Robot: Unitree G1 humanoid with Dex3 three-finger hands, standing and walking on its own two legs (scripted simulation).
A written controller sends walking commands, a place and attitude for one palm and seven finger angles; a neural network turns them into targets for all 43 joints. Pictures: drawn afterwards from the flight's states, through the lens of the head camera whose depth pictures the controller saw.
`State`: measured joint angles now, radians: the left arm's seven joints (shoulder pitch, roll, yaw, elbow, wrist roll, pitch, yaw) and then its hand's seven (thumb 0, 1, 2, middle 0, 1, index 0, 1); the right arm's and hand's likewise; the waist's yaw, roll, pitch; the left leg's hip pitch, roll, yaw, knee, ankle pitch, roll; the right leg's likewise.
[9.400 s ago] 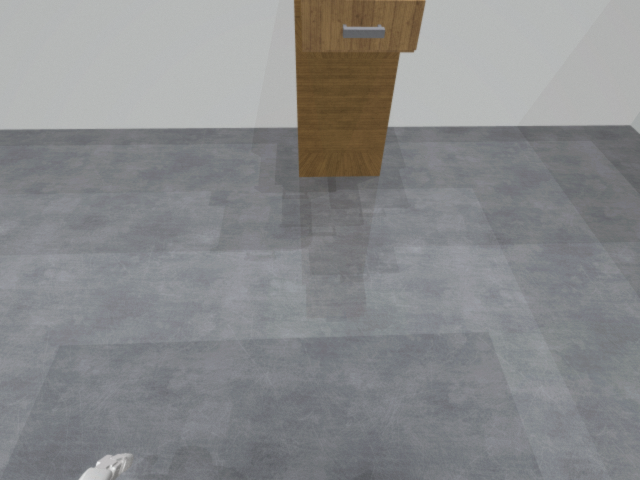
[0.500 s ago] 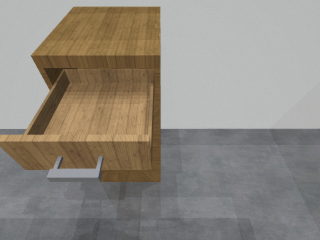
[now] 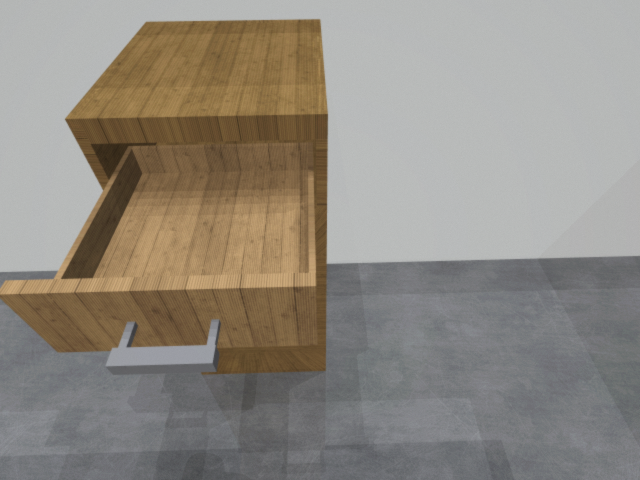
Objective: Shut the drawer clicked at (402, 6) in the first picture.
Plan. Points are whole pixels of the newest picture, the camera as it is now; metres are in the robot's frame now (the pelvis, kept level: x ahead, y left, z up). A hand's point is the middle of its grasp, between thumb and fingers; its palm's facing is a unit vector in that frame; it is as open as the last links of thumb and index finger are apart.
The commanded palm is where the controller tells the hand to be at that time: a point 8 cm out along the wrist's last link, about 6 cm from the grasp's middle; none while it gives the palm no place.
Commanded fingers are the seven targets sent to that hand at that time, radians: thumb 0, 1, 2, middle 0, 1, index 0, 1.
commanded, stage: look again from close up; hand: left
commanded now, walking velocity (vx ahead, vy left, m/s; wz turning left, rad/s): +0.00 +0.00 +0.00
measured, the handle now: (168, 343) +0.27 +0.20 +0.05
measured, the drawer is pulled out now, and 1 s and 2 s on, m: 0.30 0.30 0.30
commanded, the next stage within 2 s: raise the hand and make a fist in 0.24 s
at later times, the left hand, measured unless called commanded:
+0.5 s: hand out of the picture +0.14 +0.21 -0.06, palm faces +0.23 -0.95 -0.23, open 7.1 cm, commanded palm +0.08 +0.24 -0.04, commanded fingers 0.00 0.90 0.90 -0.38 -0.50 -0.38 -0.50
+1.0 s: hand out of the picture +0.12 +0.13 +0.03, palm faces -0.01 -1.00 -0.03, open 4.7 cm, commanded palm +0.08 +0.21 +0.03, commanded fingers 0.00 0.90 0.90 -0.88 -1.04 -0.88 -1.04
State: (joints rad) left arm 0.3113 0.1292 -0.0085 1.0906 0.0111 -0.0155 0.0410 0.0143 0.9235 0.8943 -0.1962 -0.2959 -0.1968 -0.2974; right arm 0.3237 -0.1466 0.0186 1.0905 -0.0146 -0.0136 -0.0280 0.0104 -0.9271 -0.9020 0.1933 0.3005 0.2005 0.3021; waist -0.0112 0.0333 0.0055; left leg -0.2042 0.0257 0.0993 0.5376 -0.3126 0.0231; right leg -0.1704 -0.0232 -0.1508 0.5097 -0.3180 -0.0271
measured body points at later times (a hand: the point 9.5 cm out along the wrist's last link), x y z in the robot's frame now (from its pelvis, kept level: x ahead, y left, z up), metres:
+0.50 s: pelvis -0.01 +0.02 +0.00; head +0.00 +0.01 +0.45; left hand +0.12 +0.26 -0.05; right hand +0.05 -0.23 -0.14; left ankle -0.01 +0.10 -0.73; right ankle -0.02 -0.10 -0.73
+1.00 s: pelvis -0.05 -0.02 -0.06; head -0.02 -0.03 +0.39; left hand +0.12 +0.19 +0.03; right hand +0.18 -0.20 -0.12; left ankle -0.01 +0.10 -0.73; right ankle -0.02 -0.10 -0.73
